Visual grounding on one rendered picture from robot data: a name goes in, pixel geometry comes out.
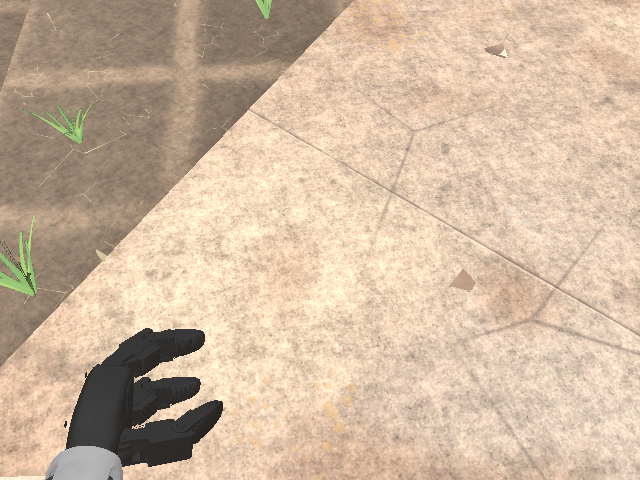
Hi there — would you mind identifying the left robot hand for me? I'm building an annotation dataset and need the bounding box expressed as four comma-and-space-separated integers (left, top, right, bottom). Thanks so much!
64, 328, 223, 467

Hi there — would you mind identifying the robot left forearm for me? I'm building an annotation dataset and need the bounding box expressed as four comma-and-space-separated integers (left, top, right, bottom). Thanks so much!
45, 446, 123, 480

